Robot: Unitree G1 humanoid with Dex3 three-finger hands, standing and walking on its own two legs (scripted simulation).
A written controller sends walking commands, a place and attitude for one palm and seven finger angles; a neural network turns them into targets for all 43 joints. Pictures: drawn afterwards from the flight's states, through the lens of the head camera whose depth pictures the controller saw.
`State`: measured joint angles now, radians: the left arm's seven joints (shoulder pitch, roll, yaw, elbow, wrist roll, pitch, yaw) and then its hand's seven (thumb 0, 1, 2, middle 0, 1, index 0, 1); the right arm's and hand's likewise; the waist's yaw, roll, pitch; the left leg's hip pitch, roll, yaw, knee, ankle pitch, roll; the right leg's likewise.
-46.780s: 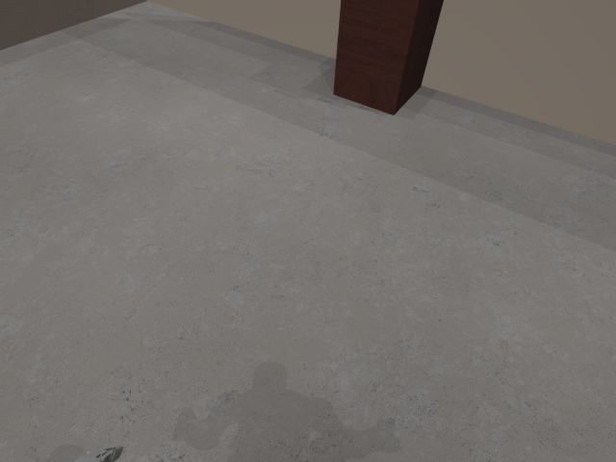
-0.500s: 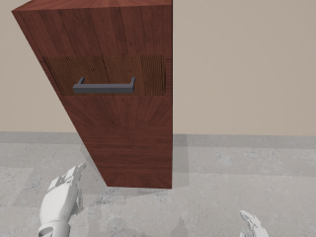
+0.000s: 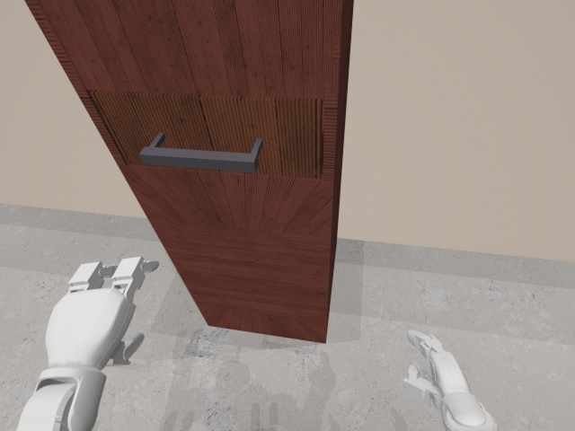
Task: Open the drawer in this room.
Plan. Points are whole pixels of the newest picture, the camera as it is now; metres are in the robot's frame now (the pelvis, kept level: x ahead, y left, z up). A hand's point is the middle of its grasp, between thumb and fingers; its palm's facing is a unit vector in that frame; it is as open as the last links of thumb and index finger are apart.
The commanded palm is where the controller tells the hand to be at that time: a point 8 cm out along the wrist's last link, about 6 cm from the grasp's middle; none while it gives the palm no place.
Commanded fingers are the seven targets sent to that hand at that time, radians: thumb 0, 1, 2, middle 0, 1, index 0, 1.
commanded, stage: raise the hand with hooked fingers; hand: left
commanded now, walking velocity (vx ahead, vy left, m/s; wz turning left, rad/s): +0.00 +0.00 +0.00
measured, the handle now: (203, 150) +0.50 +0.23 +0.12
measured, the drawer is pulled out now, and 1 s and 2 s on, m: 0.00 0.00 0.00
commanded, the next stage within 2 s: move the hooked fingers above the handle in 1.16 s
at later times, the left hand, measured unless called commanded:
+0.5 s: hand (90, 235) +0.28 +0.28 +0.17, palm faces +0.14 -0.06 -0.99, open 13.3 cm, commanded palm +0.24 +0.28 +0.23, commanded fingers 0.00 -0.50 0.30 -0.30 -1.20 -0.30 -1.20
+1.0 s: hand (65, 210) +0.27 +0.28 +0.21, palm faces +0.09 -0.05 -1.00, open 13.9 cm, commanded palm +0.23 +0.28 +0.28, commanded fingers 0.00 -0.50 0.30 -0.30 -1.20 -0.30 -1.20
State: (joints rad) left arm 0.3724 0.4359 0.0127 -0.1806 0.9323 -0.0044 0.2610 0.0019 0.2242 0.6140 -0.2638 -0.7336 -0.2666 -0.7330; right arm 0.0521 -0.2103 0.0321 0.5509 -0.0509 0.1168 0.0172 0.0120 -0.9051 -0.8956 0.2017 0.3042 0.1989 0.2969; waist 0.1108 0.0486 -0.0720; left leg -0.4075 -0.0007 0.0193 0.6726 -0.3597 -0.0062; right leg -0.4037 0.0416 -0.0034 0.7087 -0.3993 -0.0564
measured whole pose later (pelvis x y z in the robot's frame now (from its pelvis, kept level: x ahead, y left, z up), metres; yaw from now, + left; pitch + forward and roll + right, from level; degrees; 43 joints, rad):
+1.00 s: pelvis -0.04 +0.03 +0.02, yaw +1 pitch -2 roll +0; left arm -0.26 0.65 0.03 -0.11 0.77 0.03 -0.26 0.00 -0.49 0.30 -0.31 -1.20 -0.32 -1.20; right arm 0.13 -0.29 0.03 0.60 0.03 0.12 0.02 0.01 -0.91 -0.90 0.20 0.30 0.20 0.30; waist 0.08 0.09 0.03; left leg -0.21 -0.04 0.01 0.43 -0.19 0.04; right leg -0.19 0.00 -0.01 0.45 -0.23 -0.01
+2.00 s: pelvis -0.01 +0.02 +0.02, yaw +2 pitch +3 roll +1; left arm -0.43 0.57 -0.08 0.10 0.83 0.03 -0.15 0.00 -0.49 0.30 -0.32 -1.20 -0.32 -1.20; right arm 0.14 -0.28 0.00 0.63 0.03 0.16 0.02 0.01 -0.91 -0.90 0.20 0.30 0.20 0.30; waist 0.06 0.09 -0.02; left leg -0.26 -0.03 0.00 0.44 -0.23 0.02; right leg -0.24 0.01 -0.02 0.46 -0.27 -0.03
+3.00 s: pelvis +0.00 +0.02 +0.02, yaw +0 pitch +8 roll +1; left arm -0.81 0.52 -0.11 0.70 0.94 -0.04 -0.06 0.00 -0.49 0.30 -0.36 -1.23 -0.33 -1.21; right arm 0.26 -0.27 -0.02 0.67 0.04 0.21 -0.02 0.01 -0.91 -0.90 0.20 0.30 0.20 0.30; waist -0.03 0.06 -0.08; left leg -0.38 -0.01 0.03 0.51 -0.27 0.02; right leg -0.37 0.03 0.01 0.53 -0.31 -0.03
